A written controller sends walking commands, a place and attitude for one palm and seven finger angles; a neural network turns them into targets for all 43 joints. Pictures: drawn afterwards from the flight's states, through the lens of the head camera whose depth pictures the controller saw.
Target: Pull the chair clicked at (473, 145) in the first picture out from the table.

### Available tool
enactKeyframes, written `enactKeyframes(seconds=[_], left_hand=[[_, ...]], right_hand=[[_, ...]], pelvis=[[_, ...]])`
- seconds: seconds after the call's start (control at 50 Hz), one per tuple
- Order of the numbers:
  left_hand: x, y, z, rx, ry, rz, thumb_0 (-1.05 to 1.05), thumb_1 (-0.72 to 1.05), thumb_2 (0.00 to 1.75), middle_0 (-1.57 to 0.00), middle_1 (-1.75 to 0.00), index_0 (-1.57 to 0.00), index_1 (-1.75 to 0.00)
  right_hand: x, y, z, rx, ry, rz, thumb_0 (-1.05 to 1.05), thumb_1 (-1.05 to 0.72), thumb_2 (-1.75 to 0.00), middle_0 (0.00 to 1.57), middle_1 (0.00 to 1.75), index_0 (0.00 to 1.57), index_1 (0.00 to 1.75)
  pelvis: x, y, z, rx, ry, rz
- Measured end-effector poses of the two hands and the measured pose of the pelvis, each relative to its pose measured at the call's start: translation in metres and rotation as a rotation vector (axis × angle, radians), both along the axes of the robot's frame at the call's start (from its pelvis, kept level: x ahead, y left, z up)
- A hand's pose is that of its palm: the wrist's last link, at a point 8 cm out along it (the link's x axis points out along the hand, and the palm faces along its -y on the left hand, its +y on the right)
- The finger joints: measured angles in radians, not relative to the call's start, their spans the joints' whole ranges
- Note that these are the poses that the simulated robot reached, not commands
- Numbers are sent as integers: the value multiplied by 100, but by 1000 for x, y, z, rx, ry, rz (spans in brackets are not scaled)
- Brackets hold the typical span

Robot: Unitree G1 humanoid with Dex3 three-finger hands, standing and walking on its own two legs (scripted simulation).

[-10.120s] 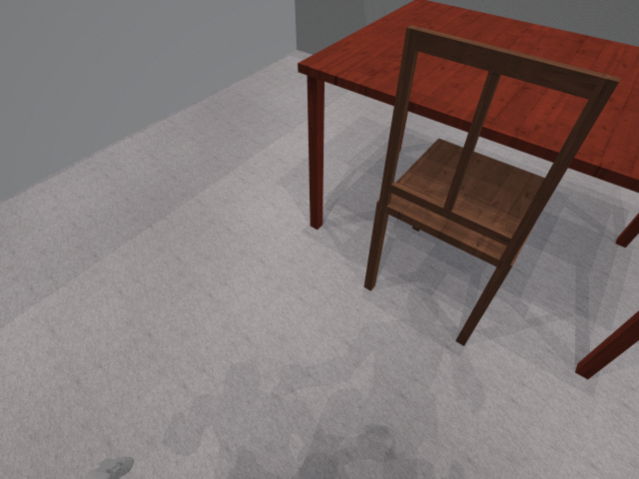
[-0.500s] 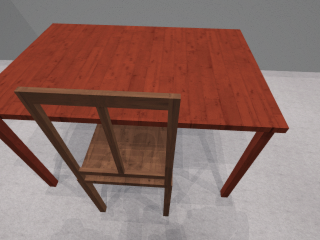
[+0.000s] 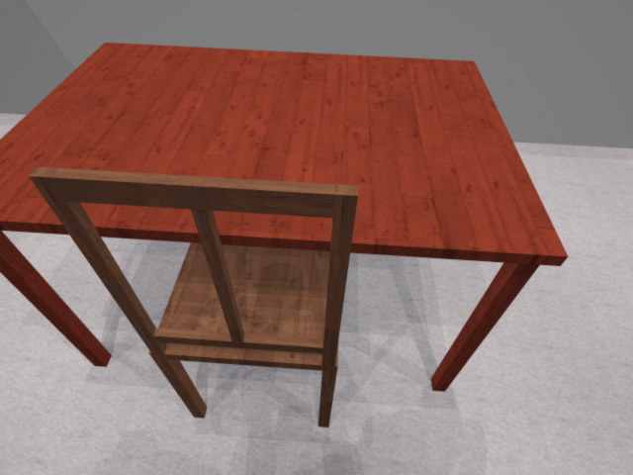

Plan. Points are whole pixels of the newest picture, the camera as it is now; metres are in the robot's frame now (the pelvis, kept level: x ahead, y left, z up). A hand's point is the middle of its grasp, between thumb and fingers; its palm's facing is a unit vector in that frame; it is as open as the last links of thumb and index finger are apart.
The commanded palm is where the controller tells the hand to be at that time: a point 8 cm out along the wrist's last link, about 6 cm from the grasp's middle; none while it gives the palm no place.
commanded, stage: look again from close up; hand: left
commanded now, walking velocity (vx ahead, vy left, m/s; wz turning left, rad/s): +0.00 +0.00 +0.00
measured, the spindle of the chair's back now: (223, 285) +0.41 +0.18 -0.06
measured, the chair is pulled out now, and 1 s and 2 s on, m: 0.00 0.00 0.00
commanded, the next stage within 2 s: raise the hand toward the chair's back in 0.76 s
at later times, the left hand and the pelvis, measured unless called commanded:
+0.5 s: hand out of the picture -0.01 +0.18 -0.18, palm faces +0.00 -0.98 -0.18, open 7.4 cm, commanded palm none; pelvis -0.01 +0.01 +0.00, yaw +0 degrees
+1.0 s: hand out of the picture +0.11 +0.22 -0.08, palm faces +0.25 -0.94 -0.21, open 7.4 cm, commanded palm +0.09 +0.23 -0.07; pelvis -0.02 +0.01 -0.01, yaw +4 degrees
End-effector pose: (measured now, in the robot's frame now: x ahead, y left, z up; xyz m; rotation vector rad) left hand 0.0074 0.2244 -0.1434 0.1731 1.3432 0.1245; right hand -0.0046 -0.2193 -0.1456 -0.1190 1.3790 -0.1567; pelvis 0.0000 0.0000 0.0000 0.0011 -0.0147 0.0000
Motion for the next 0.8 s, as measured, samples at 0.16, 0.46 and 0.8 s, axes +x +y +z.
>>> enactKeyframes(seconds=[0.16,0.46,0.8], left_hand=[[-10,-1,-2,-10,10,5,1,91,89,-20,-30,-20,-30],[-22,0,-2,-13,22,12,1,91,89,-20,-30,-20,-30],[-24,-2,-5,-25,27,12,1,91,89,-20,-30,-20,-30]], right_hand=[[-5,4,1,0,-2,-4,1,-91,-90,20,30,19,30],[-12,10,0,8,3,-5,1,-91,-90,20,30,20,30],[-15,14,1,5,10,-15,1,-91,-90,20,30,20,30]], pelvis=[[-3,2,0,-1,-2,0],[-9,6,0,-1,2,3],[-8,7,-1,-3,6,3]])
